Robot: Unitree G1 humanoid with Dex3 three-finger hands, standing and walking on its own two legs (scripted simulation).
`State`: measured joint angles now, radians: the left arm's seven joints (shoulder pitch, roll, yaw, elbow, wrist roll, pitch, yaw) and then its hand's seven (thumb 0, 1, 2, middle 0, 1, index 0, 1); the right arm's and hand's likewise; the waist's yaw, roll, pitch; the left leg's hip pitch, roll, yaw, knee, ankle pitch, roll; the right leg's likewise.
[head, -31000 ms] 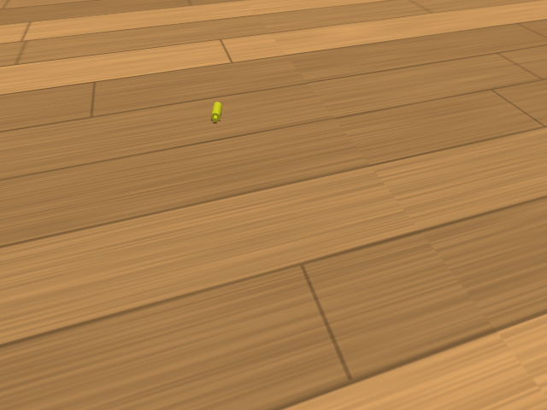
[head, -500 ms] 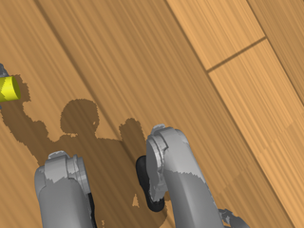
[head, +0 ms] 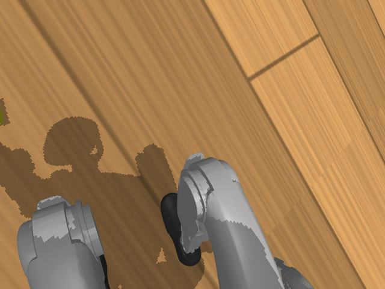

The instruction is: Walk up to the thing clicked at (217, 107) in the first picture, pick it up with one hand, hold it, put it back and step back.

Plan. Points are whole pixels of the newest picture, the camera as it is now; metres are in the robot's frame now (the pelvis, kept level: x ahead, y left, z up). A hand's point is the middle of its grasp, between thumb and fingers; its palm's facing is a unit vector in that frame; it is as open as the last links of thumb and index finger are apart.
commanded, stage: rest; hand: left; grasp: from above
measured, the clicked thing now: out of the picture +0.48 +0.34 -0.25
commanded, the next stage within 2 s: open in 0.86 s
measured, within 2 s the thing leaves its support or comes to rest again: rests again in 1.26 s
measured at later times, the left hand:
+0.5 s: hand out of the picture +0.48 +0.30 -0.26, palm faces -0.49 -0.10 -0.86, open 8.7 cm
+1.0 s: hand out of the picture +0.48 +0.30 -0.26, palm faces -0.48 -0.11 -0.87, open 8.8 cm
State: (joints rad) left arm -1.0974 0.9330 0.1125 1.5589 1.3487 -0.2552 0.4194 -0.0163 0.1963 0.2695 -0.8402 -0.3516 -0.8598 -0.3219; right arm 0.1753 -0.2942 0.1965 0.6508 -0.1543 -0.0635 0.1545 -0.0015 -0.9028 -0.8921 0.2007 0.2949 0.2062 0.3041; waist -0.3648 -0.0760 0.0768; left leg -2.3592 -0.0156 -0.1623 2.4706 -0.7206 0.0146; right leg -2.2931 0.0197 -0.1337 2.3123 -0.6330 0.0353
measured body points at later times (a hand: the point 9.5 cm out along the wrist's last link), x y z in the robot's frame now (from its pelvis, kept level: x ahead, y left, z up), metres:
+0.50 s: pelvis +0.00 +0.00 -0.01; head +0.29 +0.12 +0.31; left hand +0.50 +0.30 -0.21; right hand +0.03 -0.26 -0.06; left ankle +0.06 +0.12 -0.29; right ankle +0.11 -0.12 -0.29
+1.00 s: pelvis +0.00 +0.00 -0.01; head +0.29 +0.12 +0.31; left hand +0.50 +0.30 -0.21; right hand +0.03 -0.25 -0.06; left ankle +0.06 +0.12 -0.29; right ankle +0.11 -0.12 -0.29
